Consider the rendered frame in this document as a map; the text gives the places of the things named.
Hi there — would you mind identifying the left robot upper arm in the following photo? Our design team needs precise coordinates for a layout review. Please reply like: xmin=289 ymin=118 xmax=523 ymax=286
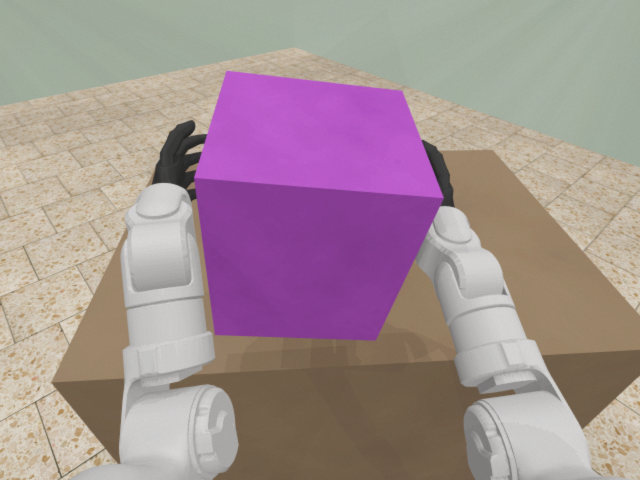
xmin=69 ymin=384 xmax=238 ymax=480

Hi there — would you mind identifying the carton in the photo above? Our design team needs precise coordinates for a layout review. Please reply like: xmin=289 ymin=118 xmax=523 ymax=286
xmin=194 ymin=71 xmax=444 ymax=341

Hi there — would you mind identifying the robot left hand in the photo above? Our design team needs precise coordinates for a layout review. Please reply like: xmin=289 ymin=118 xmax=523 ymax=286
xmin=152 ymin=120 xmax=207 ymax=201

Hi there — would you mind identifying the pedestal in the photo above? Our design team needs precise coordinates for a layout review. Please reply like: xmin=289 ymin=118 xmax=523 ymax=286
xmin=51 ymin=150 xmax=640 ymax=480

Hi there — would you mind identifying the right robot forearm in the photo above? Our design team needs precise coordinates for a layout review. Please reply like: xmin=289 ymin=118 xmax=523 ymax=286
xmin=415 ymin=206 xmax=591 ymax=465

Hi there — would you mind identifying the robot right hand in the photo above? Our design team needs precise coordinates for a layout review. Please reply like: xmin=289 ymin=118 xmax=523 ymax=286
xmin=422 ymin=140 xmax=455 ymax=208

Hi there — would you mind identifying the right robot upper arm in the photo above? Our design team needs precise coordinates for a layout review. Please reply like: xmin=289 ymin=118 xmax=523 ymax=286
xmin=464 ymin=391 xmax=630 ymax=480

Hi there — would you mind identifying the left robot forearm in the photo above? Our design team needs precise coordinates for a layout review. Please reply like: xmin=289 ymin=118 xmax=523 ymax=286
xmin=119 ymin=183 xmax=215 ymax=462

